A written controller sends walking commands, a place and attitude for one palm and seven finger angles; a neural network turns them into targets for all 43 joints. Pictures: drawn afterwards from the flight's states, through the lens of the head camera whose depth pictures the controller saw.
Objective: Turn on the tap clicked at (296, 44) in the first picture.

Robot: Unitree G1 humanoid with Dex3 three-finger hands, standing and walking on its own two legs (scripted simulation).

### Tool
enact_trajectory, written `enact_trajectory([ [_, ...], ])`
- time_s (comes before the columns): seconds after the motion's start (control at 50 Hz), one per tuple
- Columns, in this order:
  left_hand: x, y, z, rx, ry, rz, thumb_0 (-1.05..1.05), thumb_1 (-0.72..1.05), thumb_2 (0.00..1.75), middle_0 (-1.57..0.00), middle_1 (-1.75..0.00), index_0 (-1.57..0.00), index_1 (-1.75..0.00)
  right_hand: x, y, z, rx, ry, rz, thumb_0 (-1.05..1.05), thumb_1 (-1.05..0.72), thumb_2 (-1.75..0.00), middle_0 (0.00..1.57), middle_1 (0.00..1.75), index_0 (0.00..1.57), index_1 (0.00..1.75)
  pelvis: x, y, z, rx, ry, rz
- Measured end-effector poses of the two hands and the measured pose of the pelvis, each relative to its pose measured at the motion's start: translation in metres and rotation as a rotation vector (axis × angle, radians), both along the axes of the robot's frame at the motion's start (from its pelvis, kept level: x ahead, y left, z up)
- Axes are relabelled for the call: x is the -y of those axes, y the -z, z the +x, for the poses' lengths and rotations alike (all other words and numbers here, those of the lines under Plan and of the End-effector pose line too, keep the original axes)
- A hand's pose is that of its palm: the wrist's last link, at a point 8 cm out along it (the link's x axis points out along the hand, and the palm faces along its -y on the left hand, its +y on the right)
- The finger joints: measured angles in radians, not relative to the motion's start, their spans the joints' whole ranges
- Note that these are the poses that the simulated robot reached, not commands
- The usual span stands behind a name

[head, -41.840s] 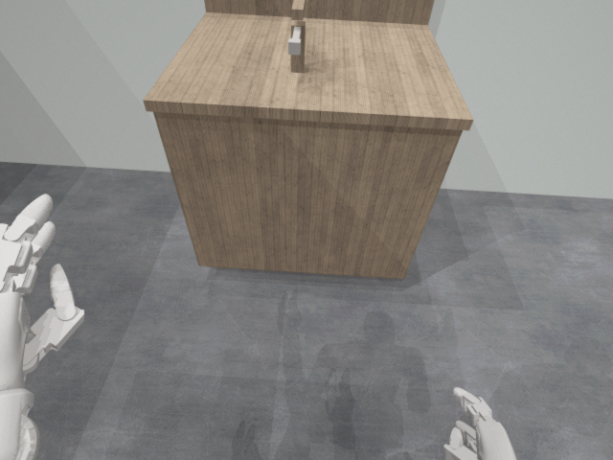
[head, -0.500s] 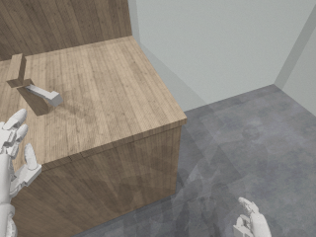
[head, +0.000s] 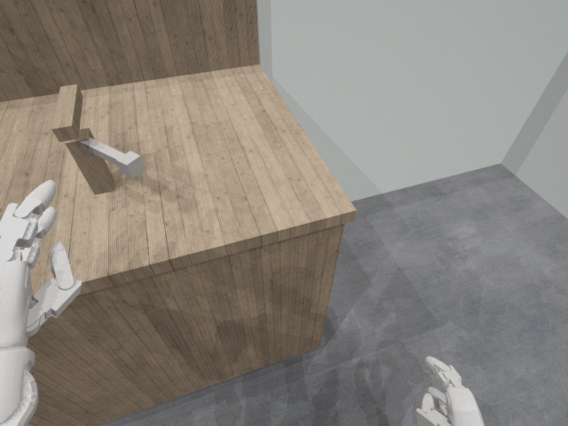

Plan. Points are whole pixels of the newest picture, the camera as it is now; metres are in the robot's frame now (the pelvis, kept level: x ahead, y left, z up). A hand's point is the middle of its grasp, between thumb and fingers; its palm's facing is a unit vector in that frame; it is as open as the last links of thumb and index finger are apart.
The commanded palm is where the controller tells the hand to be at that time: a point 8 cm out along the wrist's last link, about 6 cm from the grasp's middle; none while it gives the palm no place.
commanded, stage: look again from close up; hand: left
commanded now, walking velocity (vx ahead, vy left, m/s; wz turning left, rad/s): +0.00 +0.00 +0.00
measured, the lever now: (131, 164) +0.45 +0.30 +0.12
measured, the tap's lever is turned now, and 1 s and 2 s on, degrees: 40 40 40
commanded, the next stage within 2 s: come to a stop and stand still in 0.24 s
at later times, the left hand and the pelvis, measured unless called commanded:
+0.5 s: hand (56, 255) +0.24 +0.28 +0.17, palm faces +0.41 -0.85 -0.33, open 7.4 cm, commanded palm +0.18 +0.31 +0.17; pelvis +0.01 +0.03 +0.00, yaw -1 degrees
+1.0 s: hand (92, 282) +0.23 +0.25 +0.13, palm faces +0.33 -0.85 -0.42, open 7.4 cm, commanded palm +0.18 +0.28 +0.17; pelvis +0.01 +0.01 +0.00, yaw -2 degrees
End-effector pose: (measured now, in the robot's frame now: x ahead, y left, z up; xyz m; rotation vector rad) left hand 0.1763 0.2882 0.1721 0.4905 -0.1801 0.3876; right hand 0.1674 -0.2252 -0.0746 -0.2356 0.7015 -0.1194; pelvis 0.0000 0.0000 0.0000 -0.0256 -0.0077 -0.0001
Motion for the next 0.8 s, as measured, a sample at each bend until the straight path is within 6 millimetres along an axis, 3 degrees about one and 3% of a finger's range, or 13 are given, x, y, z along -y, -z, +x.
enact_trajectory([
  [0.06,-0.031,-0.017,0.015,0.104,-0.021,0.079,0.02,0.89,0.9,-0.22,-0.3,-0.22,-0.3,-0.006,0.001,0.0,-0.028,-0.056,-0.004,0.01,-0.91,-0.9,0.2,0.3,0.2,0.3,0.002,0.002,-0.007,-0.011,0.0,-0.002],
  [0.1,-0.038,-0.017,0.018,0.135,-0.032,0.045,0.02,0.89,0.9,-0.22,-0.3,-0.21,-0.3,-0.008,-0.002,-0.001,-0.017,-0.058,0.014,0.01,-0.91,-0.9,0.2,0.3,0.2,0.3,-0.002,0.002,-0.009,-0.008,0.015,0.004],
  [0.24,-0.007,0.01,0.013,0.055,0.137,-0.039,0.02,0.9,0.9,-0.21,-0.3,-0.21,-0.3,-0.015,-0.011,-0.006,0.023,-0.01,0.005,0.01,-0.91,-0.9,0.2,0.3,0.2,0.3,-0.02,0.003,0.001,-0.01,0.025,0.008],
  [0.32,-0.02,0.014,0.015,0.049,0.125,-0.024,0.02,0.89,0.9,-0.22,-0.3,-0.21,-0.3,-0.022,-0.012,-0.005,0.003,-0.011,-0.018,0.01,-0.91,-0.9,0.2,0.3,0.2,0.3,-0.024,0.003,0.006,-0.007,0.015,0.01],
  [0.42,-0.038,0.0,0.022,0.135,0.06,-0.013,0.02,0.89,0.9,-0.22,-0.3,-0.21,-0.3,-0.034,-0.011,0.004,-0.002,-0.046,-0.014,0.01,-0.91,-0.9,0.2,0.3,0.2,0.3,-0.027,0.002,0.012,-0.005,0.011,0.008],
  [0.5,-0.033,-0.005,0.028,0.167,0.07,-0.031,0.02,0.89,0.9,-0.21,-0.3,-0.21,-0.3,-0.041,-0.014,0.015,0.017,-0.061,0.004,0.01,-0.91,-0.9,0.2,0.3,0.2,0.3,-0.028,0.002,0.015,-0.007,0.018,0.005],
  [0.66,-0.021,0.004,0.028,0.08,0.107,-0.048,0.02,0.89,0.9,-0.21,-0.3,-0.21,-0.3,-0.042,-0.02,0.025,0.053,-0.051,0.027,0.01,-0.91,-0.9,0.2,0.3,0.2,0.3,-0.025,0.001,0.013,-0.007,0.021,0.0],
  [0.74,-0.042,-0.029,0.033,0.191,0.057,0.134,0.02,0.89,0.9,-0.22,-0.31,-0.22,-0.31,-0.042,-0.012,0.021,0.056,-0.12,0.019,0.01,-0.91,-0.9,0.2,0.3,0.2,0.3,-0.017,0.007,0.003,-0.013,-0.014,0.018],
  [0.8,-0.048,-0.043,0.029,0.228,-0.013,0.138,0.02,0.89,0.9,-0.22,-0.3,-0.21,-0.3,-0.037,0.0,0.016,0.03,-0.139,0.057,0.01,-0.91,-0.9,0.2,0.3,0.2,0.3,-0.015,0.007,0.001,-0.016,-0.008,0.009],
])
